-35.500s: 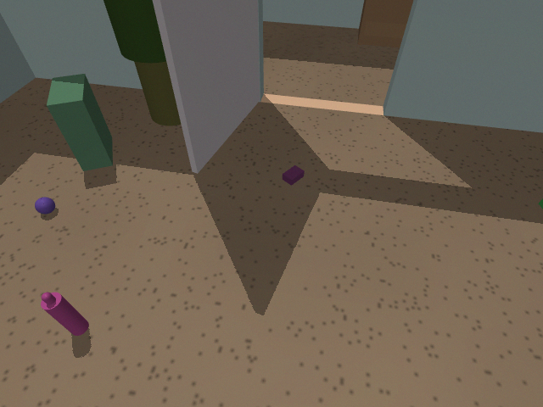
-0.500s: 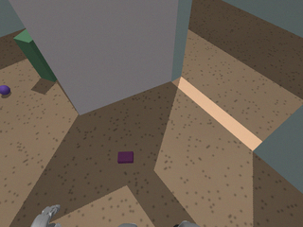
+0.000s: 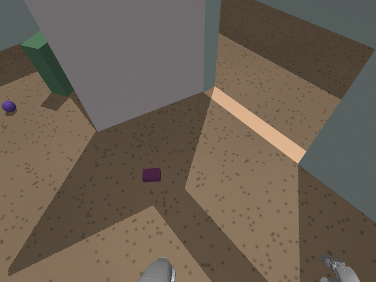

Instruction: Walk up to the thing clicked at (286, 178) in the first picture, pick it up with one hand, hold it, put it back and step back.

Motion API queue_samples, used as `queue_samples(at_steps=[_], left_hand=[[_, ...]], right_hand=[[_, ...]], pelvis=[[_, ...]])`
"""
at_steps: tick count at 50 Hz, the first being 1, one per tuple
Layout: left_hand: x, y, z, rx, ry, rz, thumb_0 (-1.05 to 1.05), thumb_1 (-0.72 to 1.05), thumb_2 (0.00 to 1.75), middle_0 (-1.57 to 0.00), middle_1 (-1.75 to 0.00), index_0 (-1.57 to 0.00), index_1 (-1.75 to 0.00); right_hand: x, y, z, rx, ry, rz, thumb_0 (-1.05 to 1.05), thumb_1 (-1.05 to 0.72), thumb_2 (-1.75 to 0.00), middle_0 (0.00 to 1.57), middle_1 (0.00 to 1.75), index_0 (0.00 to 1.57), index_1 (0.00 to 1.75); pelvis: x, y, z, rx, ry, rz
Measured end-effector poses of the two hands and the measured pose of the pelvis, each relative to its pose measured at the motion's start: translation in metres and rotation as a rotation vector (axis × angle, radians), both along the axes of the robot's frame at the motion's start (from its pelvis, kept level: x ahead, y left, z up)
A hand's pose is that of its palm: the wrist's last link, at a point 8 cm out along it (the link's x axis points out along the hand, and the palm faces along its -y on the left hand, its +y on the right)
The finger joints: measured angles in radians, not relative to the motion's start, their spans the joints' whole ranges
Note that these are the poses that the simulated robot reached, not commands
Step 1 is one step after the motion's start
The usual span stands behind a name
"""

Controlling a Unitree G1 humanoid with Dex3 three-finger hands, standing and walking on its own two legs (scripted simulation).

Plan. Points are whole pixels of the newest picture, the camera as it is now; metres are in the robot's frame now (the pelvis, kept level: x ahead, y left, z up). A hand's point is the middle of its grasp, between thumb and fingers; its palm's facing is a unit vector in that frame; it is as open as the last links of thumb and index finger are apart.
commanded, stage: step back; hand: left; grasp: from above
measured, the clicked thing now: (151, 175) +0.75 +0.28 -0.73
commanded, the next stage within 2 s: stand in 1.66 s
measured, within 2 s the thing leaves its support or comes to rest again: neither
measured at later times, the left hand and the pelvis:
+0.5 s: hand out of the picture -0.08 +0.27 -0.13, palm faces +0.08 -0.92 -0.38, open 7.4 cm; pelvis -0.17 -0.01 +0.01, yaw +4 degrees
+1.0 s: hand out of the picture -0.24 +0.28 -0.12, palm faces +0.11 -0.89 -0.44, open 7.4 cm; pelvis -0.26 -0.01 +0.01, yaw +6 degrees
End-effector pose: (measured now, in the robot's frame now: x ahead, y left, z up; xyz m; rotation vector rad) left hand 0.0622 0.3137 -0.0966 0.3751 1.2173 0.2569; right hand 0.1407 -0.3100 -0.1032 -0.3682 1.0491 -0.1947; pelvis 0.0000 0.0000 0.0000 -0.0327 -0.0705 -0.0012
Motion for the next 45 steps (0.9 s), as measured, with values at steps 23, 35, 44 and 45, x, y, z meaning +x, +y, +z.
queue_samples(at_steps=[23, 35, 44, 45], left_hand=[[-0.131, 0.000, 0.004, -0.027, -0.103, 0.048, 0.00, 0.90, 0.90, -0.20, -0.30, -0.20, -0.30], [-0.268, -0.033, 0.005, 0.012, 0.026, 0.055, 0.00, 0.90, 0.90, -0.20, -0.30, -0.21, -0.30], [-0.307, -0.025, 0.024, 0.038, 0.004, 0.104, 0.00, 0.89, 0.90, -0.21, -0.30, -0.21, -0.30], [-0.308, -0.021, 0.024, 0.038, -0.006, 0.109, 0.00, 0.89, 0.90, -0.21, -0.30, -0.21, -0.30]], right_hand=[[-0.208, 0.006, 0.009, -0.023, 0.181, 0.049, 0.01, -0.90, -0.90, 0.21, 0.30, 0.21, 0.30], [-0.233, -0.024, -0.001, 0.022, 0.019, 0.041, 0.01, -0.90, -0.90, 0.21, 0.30, 0.20, 0.29], [-0.301, -0.026, -0.010, 0.045, 0.173, 0.032, 0.01, -0.90, -0.90, 0.20, 0.30, 0.20, 0.29], [-0.306, -0.024, -0.011, 0.041, 0.192, 0.040, 0.01, -0.90, -0.90, 0.20, 0.30, 0.20, 0.29]], pelvis=[[-0.159, -0.005, 0.012, 0.022, 0.013, 0.087], [-0.231, -0.033, 0.005, 0.006, 0.011, 0.024], [-0.250, -0.030, 0.015, 0.044, 0.031, 0.065], [-0.252, -0.028, 0.014, 0.041, 0.032, 0.078]])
